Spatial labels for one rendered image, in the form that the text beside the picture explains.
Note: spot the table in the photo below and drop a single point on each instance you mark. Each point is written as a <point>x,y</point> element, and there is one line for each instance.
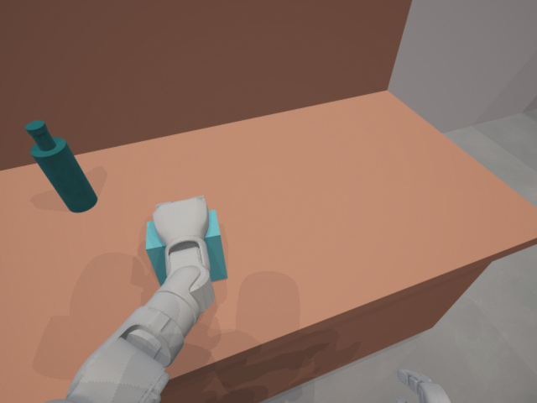
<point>348,222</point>

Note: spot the robot left hand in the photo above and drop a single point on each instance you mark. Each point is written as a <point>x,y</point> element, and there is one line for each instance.
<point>181,218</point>

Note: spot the left robot upper arm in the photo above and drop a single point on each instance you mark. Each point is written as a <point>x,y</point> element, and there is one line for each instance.
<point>122,374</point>

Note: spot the robot left forearm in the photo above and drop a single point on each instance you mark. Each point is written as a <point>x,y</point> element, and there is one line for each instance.
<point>159,327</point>

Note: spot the robot right hand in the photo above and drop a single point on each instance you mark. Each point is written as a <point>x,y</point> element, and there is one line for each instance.
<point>421,385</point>

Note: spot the sponge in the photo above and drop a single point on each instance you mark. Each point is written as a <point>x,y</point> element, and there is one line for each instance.
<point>155,249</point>

